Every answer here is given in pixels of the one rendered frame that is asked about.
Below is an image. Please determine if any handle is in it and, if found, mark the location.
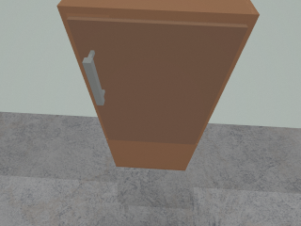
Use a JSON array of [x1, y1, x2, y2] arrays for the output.
[[82, 50, 105, 105]]

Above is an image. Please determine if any cupboard door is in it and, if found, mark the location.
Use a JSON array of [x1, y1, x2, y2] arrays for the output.
[[67, 16, 248, 145]]

